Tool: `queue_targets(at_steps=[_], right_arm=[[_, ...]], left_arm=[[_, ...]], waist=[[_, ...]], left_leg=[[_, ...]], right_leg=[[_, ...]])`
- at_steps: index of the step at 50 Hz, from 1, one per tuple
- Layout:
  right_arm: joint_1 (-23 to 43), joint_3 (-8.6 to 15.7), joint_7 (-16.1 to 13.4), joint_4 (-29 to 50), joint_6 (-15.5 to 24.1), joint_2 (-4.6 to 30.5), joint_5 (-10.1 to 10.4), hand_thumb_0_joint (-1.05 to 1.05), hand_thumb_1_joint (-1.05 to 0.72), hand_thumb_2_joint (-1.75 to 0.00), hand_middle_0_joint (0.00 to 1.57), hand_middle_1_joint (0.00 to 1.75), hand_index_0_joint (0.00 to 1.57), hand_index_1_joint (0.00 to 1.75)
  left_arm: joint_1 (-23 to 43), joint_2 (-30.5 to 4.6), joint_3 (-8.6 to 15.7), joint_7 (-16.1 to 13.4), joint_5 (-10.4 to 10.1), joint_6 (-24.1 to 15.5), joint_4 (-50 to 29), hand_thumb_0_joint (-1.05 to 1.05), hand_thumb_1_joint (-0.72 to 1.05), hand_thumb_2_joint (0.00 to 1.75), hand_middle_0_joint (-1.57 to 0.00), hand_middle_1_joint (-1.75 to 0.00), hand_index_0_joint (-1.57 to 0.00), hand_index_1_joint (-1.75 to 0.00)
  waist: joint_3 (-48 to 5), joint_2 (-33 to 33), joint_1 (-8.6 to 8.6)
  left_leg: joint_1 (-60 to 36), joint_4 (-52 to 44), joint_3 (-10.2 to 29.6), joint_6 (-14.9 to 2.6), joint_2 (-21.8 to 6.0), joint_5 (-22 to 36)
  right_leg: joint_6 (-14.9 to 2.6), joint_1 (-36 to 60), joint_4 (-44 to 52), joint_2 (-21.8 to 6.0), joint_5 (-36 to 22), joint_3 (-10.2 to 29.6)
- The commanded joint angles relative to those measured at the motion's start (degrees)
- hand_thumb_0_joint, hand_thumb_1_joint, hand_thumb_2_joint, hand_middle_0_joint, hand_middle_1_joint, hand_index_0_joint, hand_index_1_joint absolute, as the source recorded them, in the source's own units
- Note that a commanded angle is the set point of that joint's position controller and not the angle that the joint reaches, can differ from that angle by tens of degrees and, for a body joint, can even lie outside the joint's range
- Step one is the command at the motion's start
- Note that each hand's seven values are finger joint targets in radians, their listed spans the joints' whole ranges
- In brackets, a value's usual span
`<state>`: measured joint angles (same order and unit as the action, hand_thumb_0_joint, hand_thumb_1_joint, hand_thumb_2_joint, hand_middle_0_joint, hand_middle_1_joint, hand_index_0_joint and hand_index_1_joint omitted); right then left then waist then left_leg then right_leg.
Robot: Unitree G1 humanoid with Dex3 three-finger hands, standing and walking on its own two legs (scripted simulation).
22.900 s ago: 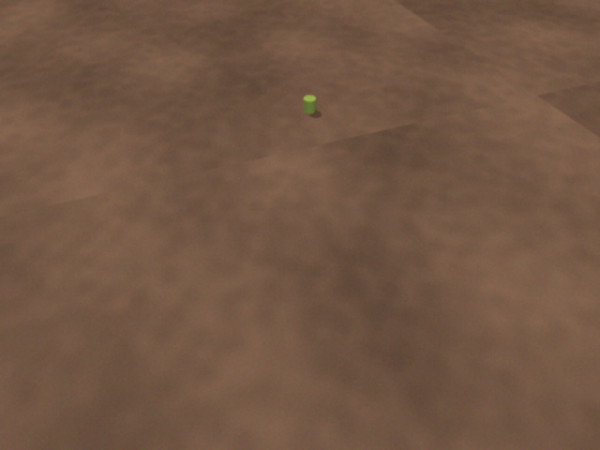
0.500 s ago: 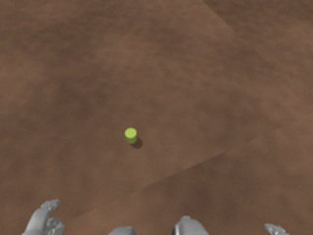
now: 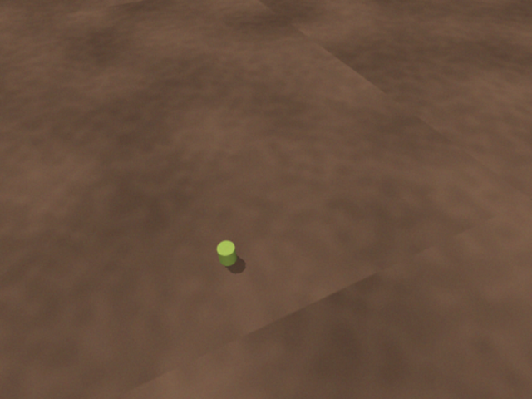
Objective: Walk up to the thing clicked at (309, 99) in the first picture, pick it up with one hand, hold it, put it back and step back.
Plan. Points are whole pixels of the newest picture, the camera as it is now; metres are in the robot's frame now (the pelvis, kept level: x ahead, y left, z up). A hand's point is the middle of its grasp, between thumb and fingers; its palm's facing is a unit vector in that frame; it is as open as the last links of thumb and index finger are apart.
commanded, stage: walk up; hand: left
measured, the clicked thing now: (226, 253) +0.81 +0.25 -0.72
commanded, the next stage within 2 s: stand in 0.92 s
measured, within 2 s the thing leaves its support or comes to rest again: neither
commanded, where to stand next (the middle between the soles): +0.43 +0.01 m, yaw +0 degrees
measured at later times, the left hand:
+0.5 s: hand out of the picture +0.12 +0.27 -0.15, palm faces +0.05 -0.93 -0.36, open 7.3 cm
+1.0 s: hand out of the picture +0.12 +0.27 -0.14, palm faces +0.04 -0.94 -0.35, open 7.3 cm
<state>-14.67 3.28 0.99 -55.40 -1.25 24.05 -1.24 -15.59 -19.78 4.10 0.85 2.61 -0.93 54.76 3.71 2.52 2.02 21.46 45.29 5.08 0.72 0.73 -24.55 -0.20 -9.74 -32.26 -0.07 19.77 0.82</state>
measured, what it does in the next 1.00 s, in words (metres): steps on the spot: left foot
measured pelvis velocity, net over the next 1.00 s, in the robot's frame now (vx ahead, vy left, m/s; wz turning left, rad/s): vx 0.04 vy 0.01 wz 0.03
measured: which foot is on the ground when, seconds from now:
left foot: up 0.00-0.04, down 0.06-1.00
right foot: down 0.00-1.00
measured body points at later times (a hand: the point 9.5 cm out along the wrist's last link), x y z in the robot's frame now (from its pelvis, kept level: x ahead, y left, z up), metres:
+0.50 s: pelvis +0.03 +0.01 +0.00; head +0.05 +0.01 +0.45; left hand +0.11 +0.32 -0.12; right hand +0.12 -0.30 -0.13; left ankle +0.04 +0.13 -0.73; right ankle +0.02 -0.12 -0.73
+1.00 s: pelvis +0.04 +0.01 +0.01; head +0.06 +0.02 +0.46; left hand +0.12 +0.32 -0.12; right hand +0.17 -0.27 -0.11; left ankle +0.04 +0.13 -0.73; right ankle +0.02 -0.12 -0.73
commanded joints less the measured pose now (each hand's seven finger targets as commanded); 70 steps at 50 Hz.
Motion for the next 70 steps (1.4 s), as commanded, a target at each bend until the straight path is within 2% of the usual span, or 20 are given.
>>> queue_targets(at_steps=[1, 3, 4, 5, 6, 7, 11, 14, 15, 16, 17, 20, 22, 23, 25, 27, 42, 50, 64, 70], right_arm=[[5.16, 2.55, -0.16, 4.57, 3.24, 8.52, -0.17, 0.0, -0.9, -0.9, 0.2, 0.3, 0.2, 0.3], [1.76, 2.7, -0.58, 2.89, 3.95, 7.61, -0.3, 0.0, -0.9, -0.9, 0.2, 0.3, 0.2, 0.3], [0.03, 3.4, -0.96, 2.32, 4.33, 8.97, -0.66, 0.0, -0.9, -0.9, 0.2, 0.3, 0.2, 0.3], [0.12, 3.82, -1.24, 2.45, 4.61, 12.56, -0.81, 0.0, -0.9, -0.9, 0.2, 0.3, 0.2, 0.3], [-0.78, 4.55, -1.04, 2.55, 4.47, 15.85, -0.41, 0.0, -0.9, -0.9, 0.2, 0.3, 0.2, 0.3], [0.56, 4.4, -1.11, 2.79, 4.55, 14.99, -0.51, 0.0, -0.9, -0.9, 0.2, 0.3, 0.2, 0.3], [4.98, 3.46, -1.27, 3.6, 4.35, 12.05, -0.72, 0.0, -0.9, -0.9, 0.2, 0.3, 0.2, 0.3], [7.7, 1.65, -1.13, 4.26, 3.22, 8.09, 0.8, 0.0, -0.9, -0.9, 0.2, 0.3, 0.2, 0.3], [7.89, 0.91, -1.07, 4.87, 3.09, 5.69, 1.16, 0.0, -0.9, -0.9, 0.2, 0.3, 0.2, 0.3], [7.79, 1.13, -1.48, 4.36, 2.64, 5.26, 0.95, 0.0, -0.9, -0.9, 0.2, 0.3, 0.2, 0.3], [5.41, 1.84, -1.65, 2.87, 2.71, 7.26, 0.42, 0.0, -0.9, -0.9, 0.2, 0.3, 0.2, 0.3], [5.21, 1.36, -1.29, 0.75, 3.57, 6.62, 0.44, 0.0, -0.9, -0.9, 0.2, 0.3, 0.2, 0.3], [3.42, 1.38, -1.32, -0.76, 4.26, 6.37, 0.04, 0.0, -0.9, -0.9, 0.2, 0.3, 0.2, 0.3], [3.7, 1.79, -1.54, -0.75, 4.4, 7.48, -0.14, 0.0, -0.9, -0.9, 0.2, 0.3, 0.2, 0.3], [7.79, 1.75, -1.28, -0.27, 4.58, 9.71, 0.46, 0.0, -0.9, -0.9, 0.2, 0.3, 0.2, 0.3], [8.72, 1.15, -1.37, -0.99, 4.37, 8.76, 0.62, 0.0, -0.9, -0.9, 0.2, 0.3, 0.2, 0.3], [14.5, 0.74, -1.44, -3.12, 3.36, 7.3, 0.55, 0.0, -0.9, -0.9, 0.2, 0.3, 0.2, 0.3], [15.24, 0.12, -1.31, -4.09, 3.54, 7.56, 0.92, 0.0, -0.9, -0.9, 0.2, 0.3, 0.2, 0.3], [14.0, -0.52, -0.82, -5.84, 3.1, 7.34, 0.69, 0.0, -0.9, -0.9, 0.2, 0.3, 0.2, 0.3], [12.99, -0.5, -0.75, -6.38, 3.19, 7.68, 0.73, 0.0, -0.9, -0.9, 0.2, 0.3, 0.2, 0.3]], left_arm=[[6.82, -17.37, 3.6, -0.72, -0.66, -1.31, -5.62, 0.0, 0.9, 0.9, -0.2, -0.3, -0.2, -0.3], [6.75, -15.23, 2.3, -0.57, -1.15, -0.62, -5.51, 0.0, 0.9, 0.9, -0.2, -0.3, -0.2, -0.3], [5.77, -12.61, 1.26, -0.52, -1.28, -0.43, -5.44, 0.0, 0.9, 0.9, -0.2, -0.3, -0.2, -0.3], [7.0, -9.84, 0.55, -0.41, -2.29, -0.26, -5.65, 0.0, 0.9, 0.9, -0.2, -0.3, -0.2, -0.3], [8.26, -13.91, 1.96, -0.99, -2.3, 0.09, -4.73, 0.0, 0.9, 0.9, -0.2, -0.3, -0.2, -0.3], [7.58, -14.49, 1.93, -0.92, -2.2, -0.06, -4.8, 0.0, 0.9, 0.9, -0.2, -0.3, -0.2, -0.3], [4.75, -12.49, 1.41, -0.65, -2.09, -1.02, -2.46, 0.0, 0.9, 0.9, -0.2, -0.3, -0.2, -0.3], [2.28, -12.62, 2.01, -1.31, -1.06, -1.88, 0.07, 0.0, 0.9, 0.9, -0.2, -0.3, -0.2, -0.3], [1.93, -16.02, 2.76, -1.65, -0.49, -2.29, -0.04, 0.0, 0.9, 0.9, -0.2, -0.3, -0.2, -0.3], [5.18, -19.67, 2.96, -1.58, -0.55, -2.31, -0.66, 0.0, 0.9, 0.9, -0.2, -0.3, -0.2, -0.3], [10.43, -19.84, 3.04, -1.29, -0.49, -2.32, -2.6, 0.0, 0.9, 0.9, -0.2, -0.3, -0.2, -0.3], [11.97, -15.57, 1.55, -1.52, -1.13, -2.7, -2.38, 0.0, 0.9, 0.9, -0.2, -0.3, -0.2, -0.3], [12.84, -14.88, 1.12, -1.26, -1.81, -2.24, -1.83, 0.0, 0.9, 0.9, -0.2, -0.3, -0.2, -0.3], [11.95, -13.79, 0.85, -1.27, -2.12, -1.98, -1.93, 0.0, 0.9, 0.9, -0.2, -0.3, -0.2, -0.3], [10.98, -13.29, 0.89, -1.38, -2.85, -1.73, -1.0, 0.0, 0.9, 0.9, -0.2, -0.3, -0.2, -0.3], [12.34, -13.12, 0.7, -1.62, -2.46, -1.78, -0.49, 0.0, 0.9, 0.9, -0.2, -0.3, -0.2, -0.3], [14.42, -13.26, -0.1, -1.5, -2.04, -1.48, 3.69, 0.0, 0.9, 0.9, -0.2, -0.3, -0.2, -0.3], [13.67, -12.14, -1.36, -1.62, -2.42, -1.45, 5.36, 0.0, 0.9, 0.9, -0.2, -0.3, -0.2, -0.3], [12.79, -12.26, -1.87, -1.12, -2.12, -1.28, 6.97, 0.0, 0.9, 0.9, -0.2, -0.3, -0.2, -0.3], [12.46, -12.45, -1.91, -1.01, -2.06, -1.45, 7.09, 0.0, 0.9, 0.9, -0.2, -0.3, -0.2, -0.3]], waist=[[2.36, -12.35, -0.19], [-0.66, -10.09, -2.18], [-3.37, -5.12, -2.93], [-4.59, 5.63, -2.86], [-3.45, 5.18, -3.64], [-2.49, 3.66, -2.89], [-2.53, 7.3, -1.27], [-5.09, 2.18, 1.33], [-4.45, -5.91, 1.49], [-2.32, -10.8, 0.62], [-0.42, -9.94, -1.22], [-0.87, -9.29, -2.13], [-4.45, -8.99, -3.08], [-6.53, -7.58, -2.51], [-8.25, -2.83, -0.69], [-8.93, -2.04, -1.02], [-7.34, -1.71, -1.7], [-9.16, -2.51, -1.88], [-3.79, -1.74, -1.99], [-4.17, -2.79, -2.25]], left_leg=[[-3.62, -12.17, -4.81, 0.04, -0.52, 1.64], [-13.26, -22.29, -5.5, -0.94, 1.3, 9.09], [-20.15, -23.78, 1.2, -2.11, -2.8, 10.12], [-19.03, -28.97, 19.02, -6.83, -13.44, 1.63], [-11.26, -31.7, 25.37, -12.71, -18.7, -8.46], [-11.32, -31.41, 24.68, -14.01, -18.84, -6.87], [-8.99, -26.22, 12.54, -10.33, -13.41, 9.26], [0.3, -17.24, 4.86, -4.51, -8.33, 14.14], [6.35, -9.76, 1.6, -1.76, -3.24, 9.39], [4.49, -4.37, -0.99, -1.14, 0.93, -3.58], [1.43, -1.71, -1.22, -0.39, -1.87, -5.94], [-2.05, -10.12, -2.36, -1.1, -2.78, 2.65], [-11.69, -19.23, -1.98, -1.49, -2.94, 20.54], [-14.6, -18.77, 0.01, -2.55, -5.29, 30.41], [-12.87, -17.69, 4.34, -5.18, -8.97, 32.23], [-12.85, -17.63, 2.07, -4.66, -8.25, 35.65], [-13.82, -23.0, 0.15, -2.58, -6.85, 26.46], [-19.96, -25.03, 0.32, -2.31, -8.58, 37.29], [-13.73, -31.22, 0.78, -1.46, -7.51, 15.61], [-14.99, -30.19, 0.98, -1.67, -7.7, 17.46]], right_leg=[[-8.35, -4.93, 13.41, -12.84, 3.62, 11.39], [-5.92, -6.15, 5.67, -9.66, -6.47, 6.52], [-4.1, -10.7, -0.38, -7.28, -8.64, 3.68], [-1.01, -16.0, -8.39, -0.51, 4.13, -1.3], [-1.38, -12.75, -15.11, -0.87, 14.25, 0.76], [-1.46, -13.6, -17.0, -1.68, 14.12, 2.28], [-1.39, -8.4, -5.07, -2.38, 7.08, 0.27], [-1.43, 8.3, 9.83, -1.37, -7.31, 0.93], [-3.85, 9.35, 14.61, -8.85, -1.04, 13.91], [-8.95, 1.37, 18.96, -17.78, 8.86, 22.76], [-11.92, -3.03, 17.05, -20.74, 7.65, 23.7], [-8.66, -1.28, 11.79, -15.24, -13.35, 12.14], [-4.51, -1.7, 5.91, -10.55, -26.37, 5.24], [-2.64, -1.36, 3.59, -8.1, -27.7, 2.68], [-0.94, 1.15, 4.79, -4.7, -15.47, 0.62], [-1.42, 4.12, 4.83, -5.44, -19.38, 1.17], [-1.3, 5.89, 11.4, -6.53, -18.77, 1.66], [-0.46, 7.05, 13.72, -7.64, -27.1, 2.22], [-0.38, 4.13, 18.32, -7.49, -8.95, 3.39], [-0.48, 2.99, 18.5, -7.57, -9.48, 3.94]])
